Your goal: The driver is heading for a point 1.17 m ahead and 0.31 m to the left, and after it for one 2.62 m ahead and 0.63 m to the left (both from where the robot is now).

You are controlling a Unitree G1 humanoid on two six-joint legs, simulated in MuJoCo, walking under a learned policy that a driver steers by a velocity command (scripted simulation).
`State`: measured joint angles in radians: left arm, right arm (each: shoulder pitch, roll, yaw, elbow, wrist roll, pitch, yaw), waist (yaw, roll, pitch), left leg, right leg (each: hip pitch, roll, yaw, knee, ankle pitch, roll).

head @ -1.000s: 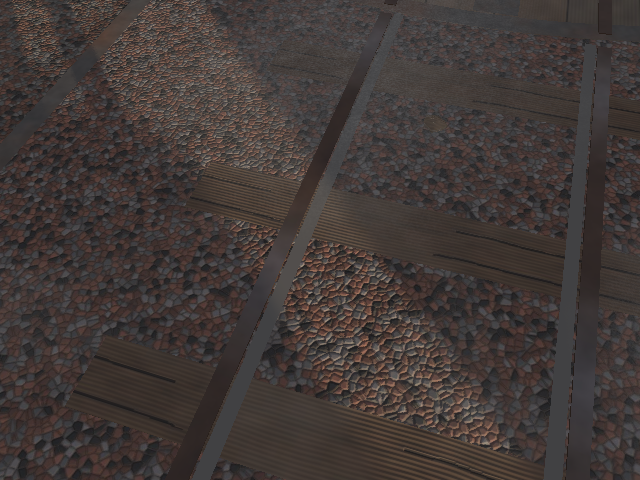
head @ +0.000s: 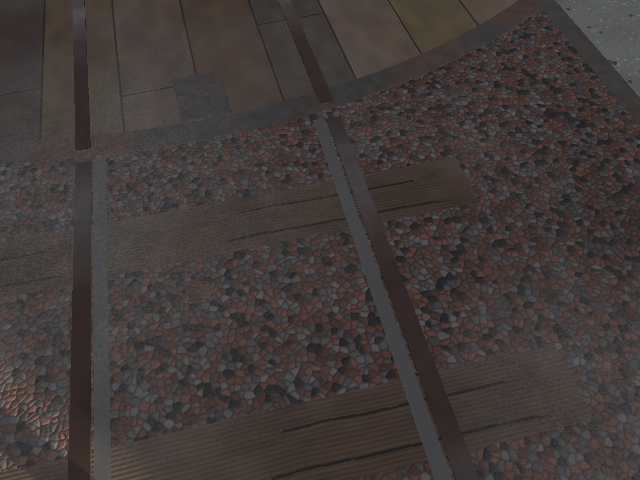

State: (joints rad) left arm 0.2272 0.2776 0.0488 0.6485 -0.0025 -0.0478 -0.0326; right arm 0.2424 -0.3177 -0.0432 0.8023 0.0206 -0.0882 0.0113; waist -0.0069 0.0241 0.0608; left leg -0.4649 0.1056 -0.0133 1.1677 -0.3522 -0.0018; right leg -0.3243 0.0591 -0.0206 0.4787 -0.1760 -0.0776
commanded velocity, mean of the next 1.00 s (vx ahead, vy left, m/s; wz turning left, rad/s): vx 0.50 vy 0.00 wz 0.01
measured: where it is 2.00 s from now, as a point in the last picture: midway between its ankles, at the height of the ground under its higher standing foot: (281, 232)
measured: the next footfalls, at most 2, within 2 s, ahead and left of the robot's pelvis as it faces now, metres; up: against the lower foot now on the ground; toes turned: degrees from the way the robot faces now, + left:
left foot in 0.36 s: +0.39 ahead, +0.16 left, +0.00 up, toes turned +1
right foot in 0.90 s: +0.69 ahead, -0.09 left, +0.00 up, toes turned +1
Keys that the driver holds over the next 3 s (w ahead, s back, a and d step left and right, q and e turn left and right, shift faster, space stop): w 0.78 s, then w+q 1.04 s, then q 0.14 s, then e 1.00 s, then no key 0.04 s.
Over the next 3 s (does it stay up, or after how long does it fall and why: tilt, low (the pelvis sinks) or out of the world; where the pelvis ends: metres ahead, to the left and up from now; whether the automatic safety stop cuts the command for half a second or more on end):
stays up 1.19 0.18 0.00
